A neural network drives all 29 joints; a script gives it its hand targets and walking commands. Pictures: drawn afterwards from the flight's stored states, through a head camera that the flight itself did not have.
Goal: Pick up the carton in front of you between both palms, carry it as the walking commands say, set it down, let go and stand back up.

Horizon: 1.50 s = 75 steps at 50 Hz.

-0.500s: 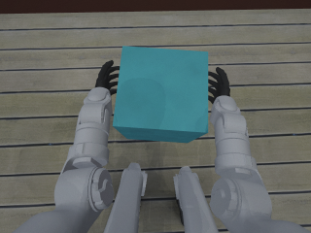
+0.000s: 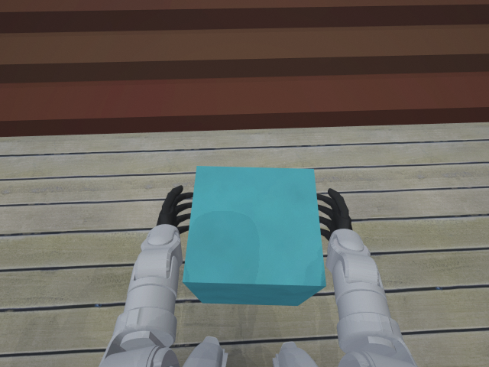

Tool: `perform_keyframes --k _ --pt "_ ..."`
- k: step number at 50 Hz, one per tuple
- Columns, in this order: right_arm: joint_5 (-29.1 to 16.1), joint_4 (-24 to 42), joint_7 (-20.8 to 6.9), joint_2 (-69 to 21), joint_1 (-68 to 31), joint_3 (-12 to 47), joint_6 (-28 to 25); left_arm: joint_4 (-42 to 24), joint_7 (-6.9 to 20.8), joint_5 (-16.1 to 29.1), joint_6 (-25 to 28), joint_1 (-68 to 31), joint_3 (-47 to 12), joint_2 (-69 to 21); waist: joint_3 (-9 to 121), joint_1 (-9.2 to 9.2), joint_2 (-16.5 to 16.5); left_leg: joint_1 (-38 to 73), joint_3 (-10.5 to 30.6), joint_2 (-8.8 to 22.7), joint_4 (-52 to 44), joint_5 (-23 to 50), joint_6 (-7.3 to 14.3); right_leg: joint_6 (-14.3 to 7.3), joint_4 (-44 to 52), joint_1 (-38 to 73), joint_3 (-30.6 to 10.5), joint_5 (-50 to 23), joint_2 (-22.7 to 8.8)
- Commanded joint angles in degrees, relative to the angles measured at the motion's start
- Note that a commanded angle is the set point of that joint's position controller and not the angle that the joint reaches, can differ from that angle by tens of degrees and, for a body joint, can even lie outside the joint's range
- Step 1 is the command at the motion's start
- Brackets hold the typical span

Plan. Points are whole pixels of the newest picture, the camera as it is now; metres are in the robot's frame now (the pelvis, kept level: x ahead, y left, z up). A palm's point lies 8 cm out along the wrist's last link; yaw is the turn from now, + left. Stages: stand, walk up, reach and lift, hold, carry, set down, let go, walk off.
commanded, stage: reach and lift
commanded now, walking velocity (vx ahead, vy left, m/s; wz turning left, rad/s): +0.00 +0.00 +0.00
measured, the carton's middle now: (252, 243) +0.35 +0.01 -0.10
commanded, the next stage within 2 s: hold in 1.34 s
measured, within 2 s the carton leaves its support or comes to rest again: neither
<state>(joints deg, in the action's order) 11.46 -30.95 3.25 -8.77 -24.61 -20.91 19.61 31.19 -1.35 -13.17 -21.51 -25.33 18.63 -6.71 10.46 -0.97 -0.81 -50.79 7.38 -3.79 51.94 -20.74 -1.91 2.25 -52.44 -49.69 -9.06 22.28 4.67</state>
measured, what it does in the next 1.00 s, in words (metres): rises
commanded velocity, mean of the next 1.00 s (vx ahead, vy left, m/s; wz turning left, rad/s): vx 0.00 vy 0.00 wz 0.00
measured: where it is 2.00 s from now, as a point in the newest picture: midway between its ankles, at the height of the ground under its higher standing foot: outside the picture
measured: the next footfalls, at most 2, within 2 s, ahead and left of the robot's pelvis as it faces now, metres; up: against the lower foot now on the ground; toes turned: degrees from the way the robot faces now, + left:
none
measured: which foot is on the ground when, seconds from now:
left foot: down 0.00-1.00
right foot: down 0.00-1.00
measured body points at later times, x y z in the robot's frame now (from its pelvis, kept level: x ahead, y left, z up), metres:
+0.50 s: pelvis +0.01 +0.00 +0.06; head -0.02 +0.00 +0.51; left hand +0.31 +0.15 +0.07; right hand +0.32 -0.15 +0.07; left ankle +0.04 +0.13 -0.68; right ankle +0.02 -0.14 -0.68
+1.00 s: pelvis +0.02 +0.00 +0.06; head -0.01 +0.00 +0.51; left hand +0.32 +0.15 +0.08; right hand +0.33 -0.15 +0.08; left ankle +0.04 +0.13 -0.68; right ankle +0.02 -0.14 -0.68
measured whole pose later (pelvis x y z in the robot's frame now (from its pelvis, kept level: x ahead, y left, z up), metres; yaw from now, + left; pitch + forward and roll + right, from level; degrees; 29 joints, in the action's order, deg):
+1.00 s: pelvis +0.02 +0.00 +0.06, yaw +0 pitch -4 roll +0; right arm 17.0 -20.0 0.1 -9.2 -16.9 -15.4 36.8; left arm 19.4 -0.4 -16.8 -37.8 -15.9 13.6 -8.9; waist 0.6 -0.4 0.1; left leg -7.5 7.8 -2.3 22.6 -11.0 -0.9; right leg 1.3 -23.3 -6.5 -9.1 12.7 1.8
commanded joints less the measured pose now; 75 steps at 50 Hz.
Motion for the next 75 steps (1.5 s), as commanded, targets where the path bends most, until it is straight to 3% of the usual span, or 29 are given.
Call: perform_keyframes --k 1,3,6,10,11,12,13,15,17,19,21,25,26,28,31,38,42,43,44,46,47,49,50,57,58,66,69,74,75 --pt "-7.84 -0.91 -14.43 -58.40 -23.94 36.77 2.46 -1.03 14.18 10.34 -0.43 -24.08 -36.20 -58.91 26.01 0.75 -0.32 30.10 -4.17 -3.59 -12.72 23.13 0.46 -0.58 14.70 23.53 4.14 -23.83 2.27" --pt "-6.72 -2.73 -14.32 -56.95 -20.66 34.99 3.70 -0.83 14.02 9.86 -1.54 -23.17 -35.66 -57.78 21.56 2.23 0.31 34.42 -3.62 -2.77 -16.09 20.70 0.62 -0.86 17.64 25.99 4.11 -21.70 1.77" --pt "-7.13 -0.46 -15.07 -56.64 -21.16 35.65 5.17 -0.02 14.19 8.35 -2.96 -19.58 -34.01 -55.76 14.89 0.13 -0.74 34.65 -3.59 -1.82 -20.70 17.19 1.23 -0.75 21.29 28.06 4.73 -16.46 1.30" --pt "-10.02 6.37 -15.29 -59.71 -18.51 40.97 7.53 -8.82 14.09 11.71 -5.27 -19.11 -40.44 -60.34 16.78 0.31 0.79 43.02 -3.50 -2.57 -23.39 25.48 0.57 -0.63 24.89 36.51 3.99 -27.37 1.33" --pt "-11.79 8.79 -15.63 -60.63 -16.56 42.53 8.48 -9.92 14.38 12.38 -6.18 -16.31 -40.65 -59.37 17.46 -1.13 1.20 43.95 -4.15 -2.61 -24.29 25.94 0.84 0.07 25.62 39.72 3.72 -28.40 0.84" --pt "-11.73 9.14 -15.60 -60.10 -17.05 42.51 9.44 -11.47 14.37 13.41 -6.87 -17.05 -41.23 -59.16 15.59 0.57 -0.99 44.36 -3.67 -2.21 -24.78 25.09 0.97 0.11 25.87 39.94 4.28 -28.30 1.11" --pt "-10.49 6.77 -15.37 -58.24 -12.14 41.71 11.21 -10.35 14.71 11.77 -7.93 -14.43 -39.04 -56.41 11.11 -1.08 -0.37 43.62 -4.04 -2.29 -26.69 22.83 1.36 0.47 27.49 39.38 3.62 -27.46 0.13" --pt "-9.34 5.08 -15.60 -57.53 -15.48 38.98 12.63 -9.04 14.92 9.61 -9.80 -15.36 -36.81 -55.08 4.65 -1.06 -2.42 43.80 -4.60 -2.58 -27.67 17.39 1.49 0.21 30.18 38.39 3.10 -21.01 -0.21" --pt "-8.56 8.08 -16.27 -57.46 -16.25 38.25 13.09 -10.19 15.15 10.87 -11.37 -17.09 -37.35 -57.40 2.48 1.47 0.11 45.62 -4.02 -2.27 -29.41 14.19 1.38 -0.76 30.56 37.21 3.76 -15.25 0.47" --pt "-7.69 7.13 -16.96 -55.68 -18.94 35.49 13.37 -9.10 15.49 9.55 -12.02 -17.67 -34.57 -56.69 0.51 0.09 0.05 44.00 -3.79 -2.16 -30.05 12.44 1.34 -1.21 31.80 37.83 4.02 -11.72 0.09" --pt "-7.38 5.88 -17.78 -55.76 -20.71 34.80 13.74 -10.11 15.49 9.50 -12.09 -20.00 -33.86 -56.14 0.42 -0.62 -1.39 46.03 -3.52 -1.83 -30.65 11.93 1.64 -0.86 31.51 35.78 5.03 -10.70 0.83" --pt "-7.05 5.50 -18.13 -56.63 -22.92 33.59 13.08 -10.12 15.87 9.96 -11.73 -24.39 -34.33 -58.35 2.57 1.52 0.34 45.84 -4.26 -2.20 -29.46 11.60 1.27 -1.51 30.64 39.17 4.22 -12.37 0.66" --pt "-8.27 6.89 -18.38 -57.26 -25.43 35.16 12.67 -10.29 15.74 9.92 -11.76 -25.09 -34.81 -58.88 5.44 0.15 1.53 48.57 -4.39 -1.47 -29.55 11.32 1.22 -1.89 30.36 38.03 4.75 -10.42 0.25" --pt "-6.93 3.87 -18.44 -57.03 -25.25 33.25 12.67 -7.98 15.91 10.20 -11.54 -27.57 -34.42 -58.85 3.52 1.72 -0.14 48.19 -3.82 -1.05 -29.05 10.05 1.41 -2.20 30.32 36.25 4.84 -8.70 0.47" --pt "-7.65 5.26 -18.68 -58.05 -26.91 35.00 12.63 -10.13 15.92 9.45 -11.36 -27.06 -34.49 -58.90 6.38 -0.27 0.98 46.92 -3.92 -0.99 -29.74 11.26 1.43 -1.65 29.64 38.10 5.49 -10.41 0.93" --pt "-8.49 8.86 -18.49 -56.29 -24.92 36.06 13.94 -9.92 15.63 10.85 -12.88 -23.85 -35.71 -59.60 8.02 1.10 1.02 49.47 -4.04 -1.92 -30.05 15.37 0.79 -1.90 31.34 41.58 5.06 -13.84 0.76" --pt "-8.31 9.21 -17.99 -55.30 -21.06 36.09 14.69 -11.93 15.58 10.74 -13.63 -19.79 -35.65 -58.11 6.08 -0.10 0.56 50.33 -3.73 -1.96 -30.98 19.39 0.64 -1.24 32.53 42.68 5.21 -17.66 0.77" --pt "-8.29 11.15 -18.15 -54.95 -21.54 36.76 14.54 -11.76 15.39 11.25 -13.44 -20.83 -35.35 -59.08 5.47 1.24 -0.25 50.29 -3.49 -2.11 -30.53 20.43 0.60 -1.47 32.27 41.88 5.13 -18.41 1.13" --pt "-8.14 10.96 -17.92 -54.52 -21.85 36.59 15.04 -12.25 15.32 9.69 -13.92 -20.01 -34.56 -57.31 5.07 -0.19 0.23 49.56 -4.51 -2.54 -30.99 19.40 0.38 -1.04 32.88 42.81 5.21 -18.41 0.73" --pt "-8.04 10.98 -17.68 -54.33 -19.60 35.84 15.73 -12.42 15.14 10.26 -14.32 -18.55 -35.44 -57.24 3.47 1.35 2.11 50.40 -4.34 -2.22 -31.84 19.05 0.64 -1.17 33.00 43.02 4.72 -20.00 0.60" --pt "-8.91 11.31 -17.73 -54.34 -18.61 35.81 15.73 -14.05 15.04 10.25 -14.30 -16.22 -35.76 -56.70 3.65 -0.17 1.23 50.25 -3.82 -2.20 -32.32 21.66 0.75 -0.98 33.06 43.91 5.04 -21.28 1.41" --pt "-7.60 11.22 -17.54 -53.05 -18.34 34.37 15.92 -13.50 15.16 10.93 -14.49 -18.96 -35.26 -56.80 4.00 2.48 0.47 52.63 -3.49 -1.97 -31.53 21.60 0.49 -1.57 33.23 43.48 5.02 -19.85 1.21" --pt "-7.38 11.38 -17.81 -53.43 -19.11 35.42 16.07 -15.47 15.02 10.63 -14.10 -19.44 -35.25 -56.70 3.76 0.23 0.12 52.41 -3.71 -2.14 -32.54 22.63 0.63 -1.10 33.03 42.31 5.70 -21.69 1.58" --pt "-9.28 14.19 -17.85 -55.86 -17.54 37.48 16.39 -21.40 14.84 12.08 -14.59 -20.11 -38.69 -56.55 7.59 0.95 0.13 52.88 -3.51 -2.04 -31.96 24.01 0.38 -1.20 33.10 46.92 5.09 -24.28 1.13" --pt "-9.47 16.69 -17.79 -54.50 -19.48 38.57 16.13 -17.34 15.00 11.97 -15.05 -18.58 -37.66 -58.04 7.45 1.63 1.50 52.15 -3.84 -2.31 -32.09 22.46 0.31 -1.25 33.02 46.93 4.62 -24.03 0.91" --pt "-9.97 15.58 -17.63 -54.31 -18.69 38.40 18.32 -18.58 15.25 12.29 -16.31 -17.36 -37.10 -56.10 4.81 -0.82 -0.42 50.86 -3.74 -2.68 -33.05 20.31 1.02 -0.71 34.33 47.11 4.72 -20.73 1.02" --pt "-11.24 18.63 -17.43 -55.37 -17.85 40.62 18.67 -20.92 15.23 12.82 -16.94 -19.19 -38.99 -57.38 4.05 1.30 1.28 51.81 -3.94 -2.90 -32.43 20.33 0.61 -0.95 34.15 46.26 3.91 -23.28 0.42" --pt "-10.83 20.05 -16.86 -52.54 -16.45 40.35 21.78 -23.99 14.93 13.70 -19.87 -17.19 -39.41 -55.35 2.82 0.26 0.38 52.13 -3.60 -2.48 -34.18 21.76 0.29 -0.60 35.55 47.67 4.97 -22.83 1.04" --pt "-10.33 20.28 -16.87 -52.73 -15.27 39.94 21.88 -22.84 14.62 14.05 -20.42 -17.19 -40.34 -55.94 2.75 2.52 0.87 54.45 -3.06 -1.96 -34.13 21.24 0.20 -1.14 35.35 46.08 4.50 -22.57 0.52"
